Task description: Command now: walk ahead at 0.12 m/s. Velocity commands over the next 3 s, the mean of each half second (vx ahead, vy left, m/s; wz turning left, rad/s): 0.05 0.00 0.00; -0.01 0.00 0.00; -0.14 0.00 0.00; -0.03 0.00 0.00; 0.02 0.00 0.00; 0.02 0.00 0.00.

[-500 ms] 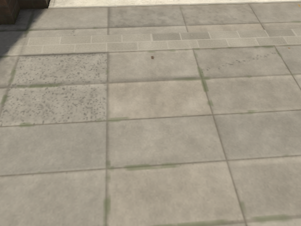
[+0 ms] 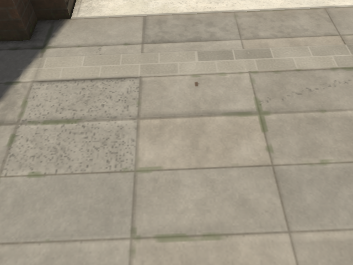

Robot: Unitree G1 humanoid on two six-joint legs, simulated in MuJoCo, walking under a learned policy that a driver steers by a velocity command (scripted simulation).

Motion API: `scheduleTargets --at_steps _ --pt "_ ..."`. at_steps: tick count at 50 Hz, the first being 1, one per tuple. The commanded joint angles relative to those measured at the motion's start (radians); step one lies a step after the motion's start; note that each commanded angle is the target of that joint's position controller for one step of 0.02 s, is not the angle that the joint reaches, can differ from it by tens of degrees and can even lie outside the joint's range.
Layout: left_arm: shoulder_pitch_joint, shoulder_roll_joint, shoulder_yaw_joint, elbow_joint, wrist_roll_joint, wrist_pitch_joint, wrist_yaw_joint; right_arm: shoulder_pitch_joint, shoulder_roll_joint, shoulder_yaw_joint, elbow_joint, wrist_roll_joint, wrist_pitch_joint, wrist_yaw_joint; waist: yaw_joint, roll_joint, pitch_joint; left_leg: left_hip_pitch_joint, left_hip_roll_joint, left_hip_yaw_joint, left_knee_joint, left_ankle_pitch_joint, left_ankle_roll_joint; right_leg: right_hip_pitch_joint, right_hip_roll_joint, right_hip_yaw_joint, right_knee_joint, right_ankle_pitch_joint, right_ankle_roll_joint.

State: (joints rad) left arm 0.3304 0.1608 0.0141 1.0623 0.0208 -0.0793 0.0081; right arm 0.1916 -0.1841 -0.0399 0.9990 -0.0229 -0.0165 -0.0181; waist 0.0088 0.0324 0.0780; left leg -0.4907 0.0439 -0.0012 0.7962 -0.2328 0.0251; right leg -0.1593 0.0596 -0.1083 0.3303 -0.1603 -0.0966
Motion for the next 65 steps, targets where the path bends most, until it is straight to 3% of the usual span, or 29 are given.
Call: scheduleTargets --at_steps 1,3,5,6,7,8,9,10,11,14,17,43,45,50,53,55,56,57,58,60,62,63,64,65 --pt "0.020 0.116 0.011 -0.029 0.003 -0.001 0.007 0.102 -0.032 0.004 0.013 0.007 0.011 -0.010 -0.025 -0.138 -0.108 0.195 -0.017 0.035 -0.091 0.031 -0.002 -0.039 -0.256 0.110 -0.043 0.603 -0.103" --pt "0.022 0.108 0.006 -0.022 0.005 0.012 0.013 0.087 -0.034 0.008 0.019 0.007 0.009 -0.016 -0.018 -0.128 -0.086 0.228 -0.017 0.032 -0.170 -0.002 0.005 -0.045 -0.273 0.148 -0.030 0.466 -0.105" --pt "0.004 0.100 0.001 -0.019 -0.004 0.023 0.020 0.110 -0.026 0.016 0.036 0.002 0.000 -0.021 -0.041 -0.087 -0.060 0.332 -0.005 0.021 -0.372 0.095 0.016 -0.081 -0.256 0.167 0.007 0.264 -0.067" --pt "0.028 0.089 -0.001 -0.017 -0.002 0.025 0.023 0.135 -0.062 0.011 0.047 -0.003 -0.010 -0.026 -0.033 -0.035 -0.067 0.410 0.059 -0.050 -0.425 0.229 0.022 -0.114 -0.226 0.172 0.032 0.148 -0.027" --pt "0.088 0.078 0.002 -0.014 0.000 0.027 0.024 0.153 -0.114 0.005 0.049 -0.009 -0.022 -0.030 0.014 0.037 -0.070 0.456 0.157 -0.144 -0.415 0.446 0.040 -0.148 -0.157 0.134 0.077 -0.004 0.003" --pt "0.182 0.002 -0.013 0.021 -0.020 0.040 0.023 0.103 -0.097 0.013 0.057 0.015 -0.018 -0.027 0.057 0.132 -0.071 0.366 0.191 -0.168 -0.421 0.448 0.104 -0.082 -0.103 0.098 0.028 -0.140 0.023" --pt "0.150 0.033 -0.010 0.035 -0.013 0.049 0.029 0.075 -0.044 0.023 0.052 0.017 -0.016 -0.019 0.036 0.096 -0.032 0.286 0.158 -0.163 -0.446 0.332 0.090 -0.016 -0.106 0.106 0.001 -0.108 0.036" --pt "0.107 0.062 -0.001 0.030 -0.011 0.055 0.031 0.065 -0.032 0.025 0.052 0.017 -0.016 -0.015 0.022 0.068 -0.003 0.255 0.113 -0.131 -0.453 0.270 0.063 0.003 -0.114 0.119 0.001 -0.055 0.037" --pt "0.081 0.072 0.002 0.026 -0.010 0.057 0.030 0.073 -0.036 0.025 0.059 0.016 -0.014 -0.017 0.014 0.053 -0.017 0.262 0.087 -0.109 -0.457 0.244 0.049 0.024 -0.127 0.127 -0.001 -0.018 0.035" --pt "0.065 0.048 -0.005 0.033 -0.010 0.057 0.028 0.104 -0.037 0.024 0.083 0.023 -0.013 -0.026 0.007 0.014 -0.027 0.313 0.068 -0.093 -0.459 0.240 0.041 0.012 -0.148 0.136 -0.014 0.010 0.036" --pt "0.058 0.043 -0.007 0.050 -0.011 0.058 0.034 0.109 -0.032 0.024 0.093 0.019 -0.011 -0.026 0.001 -0.020 -0.023 0.327 0.070 -0.093 -0.461 0.249 0.045 0.013 -0.149 0.135 -0.024 0.004 0.043" --pt "0.102 0.013 -0.025 0.109 -0.010 0.066 0.042 0.180 -0.004 0.040 0.160 0.018 0.001 -0.026 -0.010 -0.032 0.018 0.308 0.048 -0.089 -0.495 0.128 0.039 -0.015 -0.164 0.142 -0.031 -0.039 0.046" --pt "0.097 0.024 -0.021 0.103 -0.012 0.066 0.044 0.175 -0.016 0.037 0.154 0.018 0.000 -0.027 -0.010 -0.033 0.027 0.298 0.054 -0.086 -0.471 0.213 0.044 -0.022 -0.168 0.141 -0.006 0.023 0.044" --pt "0.074 0.064 0.005 0.047 -0.013 0.080 0.058 0.140 -0.071 0.011 0.092 0.013 0.010 -0.037 -0.010 -0.026 -0.054 0.266 0.067 -0.079 -0.350 0.370 0.089 -0.057 -0.155 0.118 0.142 0.121 0.013" --pt "0.068 0.057 0.013 0.007 -0.011 0.101 0.064 0.140 -0.100 -0.008 0.052 0.006 0.032 -0.044 -0.018 0.011 -0.091 0.219 0.115 -0.128 -0.342 0.389 0.138 -0.099 -0.120 0.092 0.265 0.084 0.007" --pt "0.062 0.040 0.016 -0.018 -0.012 0.117 0.062 0.140 -0.135 -0.025 0.026 0.001 0.048 -0.049 -0.032 0.089 -0.120 0.180 0.214 -0.223 -0.411 0.440 0.224 -0.121 -0.046 0.039 0.444 -0.095 0.025" --pt "0.068 0.038 0.023 -0.024 -0.005 0.127 0.059 0.107 -0.146 -0.030 0.006 -0.001 0.053 -0.055 -0.031 0.146 -0.135 0.145 0.289 -0.280 -0.452 0.485 0.291 -0.133 -0.011 0.028 0.606 -0.328 0.027" --pt "0.034 0.046 0.028 -0.042 0.000 0.137 0.054 0.101 -0.158 -0.036 -0.008 -0.008 0.054 -0.060 -0.046 0.121 -0.137 0.123 0.335 -0.305 -0.485 0.510 0.340 -0.173 -0.016 0.079 0.770 -0.458 0.027" --pt "0.020 0.039 0.028 -0.056 0.002 0.142 0.049 0.064 -0.175 -0.043 -0.022 -0.013 0.053 -0.066 -0.025 0.064 -0.131 0.089 0.334 -0.290 -0.485 0.486 0.342 -0.180 -0.042 0.142 0.840 -0.456 0.029" --pt "0.047 0.039 0.029 -0.065 0.001 0.142 0.048 -0.042 -0.165 -0.041 -0.054 -0.019 0.056 -0.071 0.029 0.035 -0.113 0.077 0.263 -0.223 -0.482 0.378 0.263 -0.171 -0.073 0.173 0.717 -0.399 0.040" --pt "0.093 0.046 0.030 -0.055 -0.006 0.136 0.053 -0.063 -0.153 -0.040 -0.055 -0.014 0.067 -0.065 0.027 0.083 -0.136 0.176 0.205 -0.186 -0.474 0.324 0.200 -0.149 -0.074 0.134 0.453 -0.323 0.052" --pt "0.119 0.052 0.033 -0.048 -0.014 0.135 0.054 -0.047 -0.161 -0.045 -0.049 -0.004 0.076 -0.061 0.022 0.099 -0.151 0.201 0.188 -0.174 -0.466 0.288 0.177 -0.101 -0.052 0.099 0.330 -0.264 0.052" --pt "0.162 0.055 0.036 -0.034 -0.016 0.133 0.051 -0.035 -0.170 -0.050 -0.045 0.009 0.086 -0.056 0.027 0.075 -0.150 0.175 0.163 -0.151 -0.442 0.160 0.141 -0.031 -0.028 0.066 0.172 -0.174 0.044" --pt "0.140 0.084 0.041 -0.047 -0.005 0.126 0.045 0.032 -0.161 -0.054 -0.030 0.014 0.094 -0.047 -0.001 -0.043 -0.105 0.084 0.094 -0.099 -0.356 -0.083 0.085 0.008 -0.059 0.151 0.020 -0.151 0.036"
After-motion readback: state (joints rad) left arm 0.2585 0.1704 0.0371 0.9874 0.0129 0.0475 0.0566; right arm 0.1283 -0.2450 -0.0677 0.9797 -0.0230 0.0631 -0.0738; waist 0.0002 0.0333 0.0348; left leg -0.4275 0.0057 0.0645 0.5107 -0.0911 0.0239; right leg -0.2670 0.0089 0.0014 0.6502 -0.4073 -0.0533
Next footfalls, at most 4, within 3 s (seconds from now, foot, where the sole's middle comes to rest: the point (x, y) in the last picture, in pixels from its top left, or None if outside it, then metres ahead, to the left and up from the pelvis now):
0.12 left None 0.11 0.12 -0.78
1.30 right None -0.03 -0.10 -0.78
1.70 left None -0.14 0.09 -0.78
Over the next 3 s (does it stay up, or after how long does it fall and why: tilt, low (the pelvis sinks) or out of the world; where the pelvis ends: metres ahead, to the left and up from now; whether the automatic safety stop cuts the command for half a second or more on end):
stays up -0.08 0.00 -0.01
